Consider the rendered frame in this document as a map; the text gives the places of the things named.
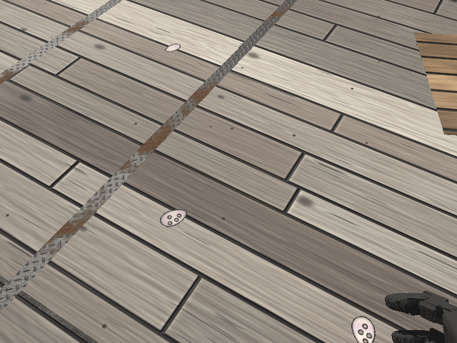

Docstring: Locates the right robot hand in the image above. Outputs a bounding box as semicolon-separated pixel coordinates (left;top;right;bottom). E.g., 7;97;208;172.
385;291;457;343

